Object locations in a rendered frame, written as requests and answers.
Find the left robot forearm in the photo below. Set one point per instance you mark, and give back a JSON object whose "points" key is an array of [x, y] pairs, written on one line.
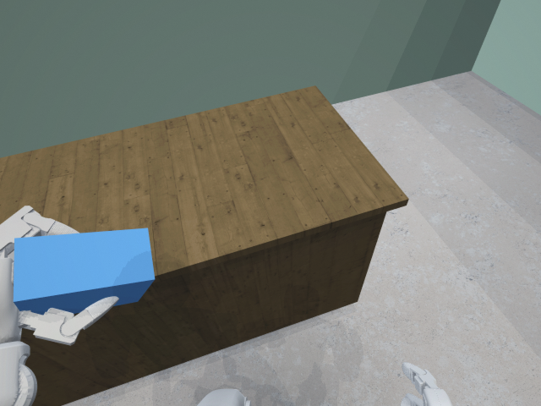
{"points": [[18, 384]]}

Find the sponge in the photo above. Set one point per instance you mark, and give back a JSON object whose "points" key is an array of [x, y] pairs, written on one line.
{"points": [[73, 271]]}

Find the robot left hand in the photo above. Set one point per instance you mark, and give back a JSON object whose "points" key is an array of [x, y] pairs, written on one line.
{"points": [[55, 325]]}

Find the robot right hand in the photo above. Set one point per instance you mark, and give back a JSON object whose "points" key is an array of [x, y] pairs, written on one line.
{"points": [[425, 383]]}

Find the left robot thigh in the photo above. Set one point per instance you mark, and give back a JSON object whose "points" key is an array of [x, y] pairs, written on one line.
{"points": [[225, 397]]}

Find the table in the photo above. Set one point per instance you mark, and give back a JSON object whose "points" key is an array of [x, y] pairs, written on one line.
{"points": [[260, 215]]}

